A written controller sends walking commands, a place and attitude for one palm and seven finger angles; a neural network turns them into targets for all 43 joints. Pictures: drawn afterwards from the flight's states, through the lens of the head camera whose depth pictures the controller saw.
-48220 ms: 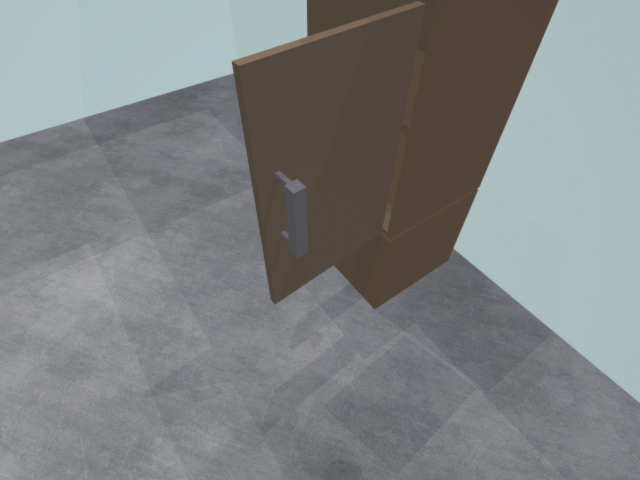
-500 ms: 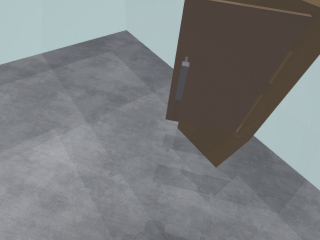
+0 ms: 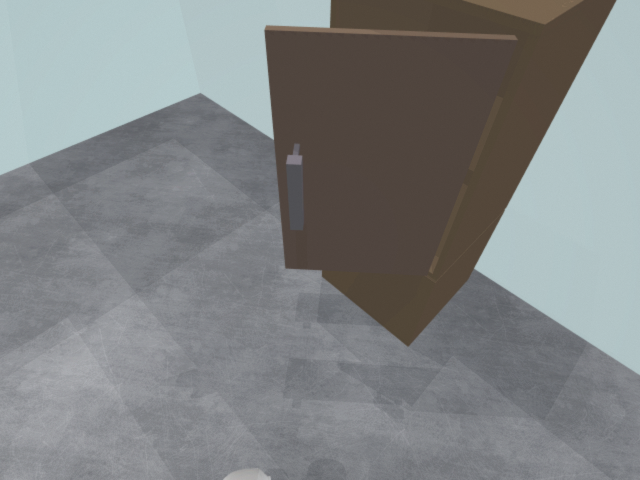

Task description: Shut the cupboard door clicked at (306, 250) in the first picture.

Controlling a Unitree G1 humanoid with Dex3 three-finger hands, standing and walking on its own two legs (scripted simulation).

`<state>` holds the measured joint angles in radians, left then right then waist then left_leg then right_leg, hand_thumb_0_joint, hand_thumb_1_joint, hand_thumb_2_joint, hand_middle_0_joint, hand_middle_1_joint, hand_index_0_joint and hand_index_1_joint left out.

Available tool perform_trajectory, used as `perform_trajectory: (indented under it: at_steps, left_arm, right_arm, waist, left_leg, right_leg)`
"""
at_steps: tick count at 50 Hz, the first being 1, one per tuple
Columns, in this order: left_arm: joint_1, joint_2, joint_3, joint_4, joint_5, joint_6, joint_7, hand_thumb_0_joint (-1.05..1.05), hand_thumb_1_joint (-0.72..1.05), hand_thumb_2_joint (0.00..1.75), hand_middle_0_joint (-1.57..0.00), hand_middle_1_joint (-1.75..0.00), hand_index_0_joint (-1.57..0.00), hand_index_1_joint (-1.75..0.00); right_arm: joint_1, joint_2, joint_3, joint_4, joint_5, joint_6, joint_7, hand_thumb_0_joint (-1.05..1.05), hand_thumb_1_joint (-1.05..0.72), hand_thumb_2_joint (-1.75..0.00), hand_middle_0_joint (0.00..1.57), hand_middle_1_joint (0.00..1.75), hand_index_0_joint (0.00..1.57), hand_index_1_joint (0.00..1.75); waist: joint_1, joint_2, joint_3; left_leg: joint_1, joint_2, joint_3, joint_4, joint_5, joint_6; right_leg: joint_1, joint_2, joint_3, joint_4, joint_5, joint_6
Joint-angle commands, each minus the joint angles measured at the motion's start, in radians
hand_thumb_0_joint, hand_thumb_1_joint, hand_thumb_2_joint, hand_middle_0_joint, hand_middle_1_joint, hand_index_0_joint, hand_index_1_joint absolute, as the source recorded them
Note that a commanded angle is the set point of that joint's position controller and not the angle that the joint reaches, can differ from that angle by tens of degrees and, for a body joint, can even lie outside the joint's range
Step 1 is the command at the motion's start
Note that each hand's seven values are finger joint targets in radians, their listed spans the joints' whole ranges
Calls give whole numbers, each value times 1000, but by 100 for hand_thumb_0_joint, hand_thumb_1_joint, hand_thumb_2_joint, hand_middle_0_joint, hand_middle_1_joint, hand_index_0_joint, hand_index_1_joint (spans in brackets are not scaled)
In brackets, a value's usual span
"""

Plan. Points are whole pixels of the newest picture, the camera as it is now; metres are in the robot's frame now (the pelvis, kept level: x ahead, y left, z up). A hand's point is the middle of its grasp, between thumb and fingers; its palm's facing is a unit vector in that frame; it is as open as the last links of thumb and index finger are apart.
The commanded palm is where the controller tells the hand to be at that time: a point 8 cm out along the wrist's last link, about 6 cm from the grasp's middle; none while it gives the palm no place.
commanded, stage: take the last steps up to it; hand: left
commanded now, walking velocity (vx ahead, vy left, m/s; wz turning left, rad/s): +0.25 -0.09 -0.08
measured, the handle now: (296, 187) +0.64 +0.07 -0.04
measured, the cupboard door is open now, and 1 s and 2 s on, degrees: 42 42 42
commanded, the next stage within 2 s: come to a stop and stand still in 0.32 s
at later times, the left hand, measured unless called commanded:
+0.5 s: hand (227, 418) +0.24 +0.16 -0.16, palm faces -0.05 -0.98 -0.21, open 7.3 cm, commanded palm none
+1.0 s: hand (213, 431) +0.23 +0.18 -0.19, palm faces +0.04 -0.97 -0.22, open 7.3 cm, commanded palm none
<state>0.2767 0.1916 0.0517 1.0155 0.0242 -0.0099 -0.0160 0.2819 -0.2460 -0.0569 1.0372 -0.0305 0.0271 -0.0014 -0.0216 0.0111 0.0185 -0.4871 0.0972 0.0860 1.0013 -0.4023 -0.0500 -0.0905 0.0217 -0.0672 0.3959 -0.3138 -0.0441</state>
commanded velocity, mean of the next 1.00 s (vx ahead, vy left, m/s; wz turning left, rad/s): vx -0.01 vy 0.03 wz -0.02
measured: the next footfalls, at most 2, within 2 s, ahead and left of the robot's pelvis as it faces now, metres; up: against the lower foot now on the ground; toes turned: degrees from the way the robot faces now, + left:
left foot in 0.16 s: +0.18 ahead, +0.11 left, +0.00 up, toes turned +7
right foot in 0.54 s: +0.26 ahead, -0.19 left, +0.00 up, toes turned -7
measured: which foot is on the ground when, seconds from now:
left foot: up 0.00-0.14, down 0.16-0.54, up 0.56-0.92, down 0.94-1.00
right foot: down 0.00-0.16, up 0.18-0.52, down 0.54-0.94, up 0.96-1.00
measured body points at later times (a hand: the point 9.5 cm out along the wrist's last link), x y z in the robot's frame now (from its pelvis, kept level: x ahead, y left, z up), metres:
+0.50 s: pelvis +0.15 -0.03 +0.00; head +0.17 -0.04 +0.45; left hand +0.24 +0.21 -0.14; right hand +0.11 -0.26 -0.16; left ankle +0.14 +0.11 -0.74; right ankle +0.20 -0.18 -0.71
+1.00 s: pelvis +0.17 -0.02 -0.01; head +0.20 +0.01 +0.44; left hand +0.23 +0.23 -0.17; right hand +0.27 -0.28 -0.13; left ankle +0.17 +0.08 -0.74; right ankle +0.20 -0.18 -0.73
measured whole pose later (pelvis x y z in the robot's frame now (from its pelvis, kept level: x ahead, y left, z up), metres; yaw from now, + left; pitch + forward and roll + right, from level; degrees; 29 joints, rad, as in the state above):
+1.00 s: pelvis +0.17 -0.02 -0.01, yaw -1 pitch +0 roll -1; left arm 0.18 0.25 0.06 0.99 0.02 0.06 0.03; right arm 0.13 -0.21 -0.04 0.93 -0.02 0.03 -0.01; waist 0.03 -0.06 0.07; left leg -0.28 0.00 0.03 0.59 -0.32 0.02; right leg -0.39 -0.07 -0.01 0.69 -0.39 0.03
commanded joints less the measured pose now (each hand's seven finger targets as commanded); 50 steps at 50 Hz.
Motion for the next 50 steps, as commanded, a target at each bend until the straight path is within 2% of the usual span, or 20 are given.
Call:
perform_trajectory:
  at_steps: [1,3,6,7,8,9,12,18,22,25,27,28,30,33,38,44,45,47,48,50]
  left_arm:
    - [29,152,24,-16,1,-31,15,0,90,90,-20,-30,-20,-30]
    - [40,156,24,2,1,-28,15,0,90,90,-20,-30,-20,-30]
    - [-1,162,30,10,-10,-24,14,0,90,90,-20,-30,-20,-30]
    - [18,130,27,4,-14,-22,12,0,90,90,-20,-30,-20,-30]
    - [95,70,17,-4,-21,-16,6,0,90,90,-20,-30,-20,-30]
    - [41,94,5,-43,-11,-17,4,0,90,90,-20,-30,-20,-30]
    - [-50,83,25,-41,7,2,-6,0,90,90,-20,-30,-20,-30]
    - [-17,26,21,-39,3,30,-16,0,90,90,-20,-30,-20,-30]
    - [-53,19,17,-59,4,23,-11,0,90,90,-20,-30,-20,-30]
    - [42,57,15,-23,2,3,9,0,90,90,-20,-30,-20,-30]
    - [47,194,21,-17,5,-16,28,0,90,90,-20,-30,-20,-30]
    - [22,209,14,-29,3,-10,29,0,90,90,-20,-30,-20,-30]
    - [-46,182,20,-32,2,-14,44,0,90,90,-20,-30,-20,-30]
    - [-10,187,37,-29,3,-3,62,0,90,90,-20,-30,-20,-30]
    - [-52,187,47,-64,6,7,77,0,90,90,-20,-30,-20,-30]
    - [-111,193,45,-93,14,20,58,0,90,90,-20,-30,-20,-30]
    - [-111,187,42,-94,5,26,54,0,90,90,-20,-30,-20,-30]
    - [-67,87,20,-117,-9,48,47,0,90,90,-20,-30,-20,-30]
    - [-100,101,17,-127,-6,53,46,0,90,90,-20,-30,-20,-30]
    - [-81,119,25,-99,2,71,46,0,90,90,-20,-30,-20,-30]
  right_arm:
    - [-97,-30,0,-119,0,-40,8,0,-90,-90,20,30,20,30]
    - [-107,-25,3,-125,2,-48,7,0,-90,-90,20,30,20,30]
    - [40,-51,-2,-71,-2,-66,-6,0,-90,-90,20,30,20,30]
    - [166,-106,-13,-31,-10,-76,-16,0,-90,-90,20,30,20,30]
    - [267,-220,-35,-9,-27,-81,-28,0,-90,-90,20,30,20,30]
    - [319,-261,-33,-9,-16,-69,-38,0,-90,-90,20,30,20,30]
    - [109,-141,-10,-61,-9,-69,-42,0,-90,-90,20,30,20,30]
    - [38,-102,-10,-61,-8,-70,-29,0,-90,-90,20,30,20,30]
    - [18,-102,-24,-52,-5,-52,-21,0,-90,-90,20,30,20,30]
    - [4,-48,-8,-34,7,-41,-17,0,-90,-90,20,30,20,30]
    - [89,43,11,-36,22,-28,-8,0,-90,-90,20,30,20,30]
    - [98,40,8,-38,24,-17,-9,0,-90,-90,20,30,20,30]
    - [110,2,2,-16,26,4,-21,0,-90,-90,20,30,20,30]
    - [28,-22,-4,-38,27,8,-24,0,-90,-90,20,30,20,30]
    - [-44,-19,-10,-100,16,36,-8,0,-90,-90,20,30,20,30]
    - [19,-16,-6,-100,21,12,-4,0,-90,-90,20,30,20,30]
    - [55,-28,-5,-88,19,5,-3,0,-90,-90,20,30,20,30]
    - [-4,-166,-22,-132,4,-8,-6,0,-90,-90,20,30,20,30]
    - [-63,-180,-17,-159,-4,0,-16,0,-90,-90,20,30,20,30]
    - [-106,-140,-4,-154,-4,-12,-34,0,-90,-90,20,30,20,30]
  waist:
    - [12,-114,64]
    - [14,-119,57]
    - [-63,-50,2]
    - [-101,56,-81]
    - [-107,306,-168]
    - [-126,265,-157]
    - [-46,155,63]
    - [14,141,34]
    - [17,127,39]
    - [71,28,-15]
    - [39,-238,-66]
    - [30,-166,-62]
    - [19,-340,-77]
    - [64,-192,-119]
    - [56,-153,-125]
    - [6,-197,-115]
    - [-12,-148,-115]
    - [10,283,-63]
    - [7,197,-1]
    - [28,230,9]
  left_leg:
    - [-102,14,19,-144,77,-2]
    - [-46,-4,38,-250,87,9]
    - [239,-49,71,-456,223,26]
    - [453,15,-28,-524,290,49]
    - [656,301,-405,-602,315,162]
    - [627,430,-604,-696,301,260]
    - [270,348,-412,-809,55,204]
    - [184,213,-90,-822,117,162]
    - [161,199,-64,-776,81,169]
    - [154,85,31,-566,172,84]
    - [102,-51,64,-352,-143,12]
    - [175,-49,16,-297,-181,21]
    - [143,-42,-36,-188,-167,17]
    - [23,-82,-75,-19,-164,2]
    - [9,-84,-120,34,-70,-15]
    - [259,-97,-48,-421,89,6]
    - [359,-97,-36,-557,206,10]
    - [300,215,-349,-725,378,133]
    - [132,249,-362,-737,399,211]
    - [180,180,-301,-719,519,202]
  right_leg:
    - [14,-245,177,-180,285,-175]
    - [30,-236,173,-151,338,-166]
    - [-37,-182,117,46,429,-120]
    - [-138,-126,80,248,357,-76]
    - [-376,-2,-9,535,-46,-12]
    - [-457,25,60,751,-304,-13]
    - [-513,-94,121,876,-108,11]
    - [-370,-103,29,531,35,47]
    - [-258,-74,-20,318,83,63]
    - [-49,-62,-3,53,235,73]
    - [-6,-356,296,-85,460,-38]
    - [-94,-378,281,-77,510,-71]
    - [-61,-368,307,-45,744,-113]
    - [87,-397,278,38,1066,-159]
    - [4,-397,211,-2,844,-161]
    - [-143,-315,189,23,462,-92]
    - [-205,-278,167,63,346,-50]
    - [-335,-71,16,280,-164,65]
    - [-271,-52,64,408,-228,61]
    - [-324,-33,138,592,-185,54]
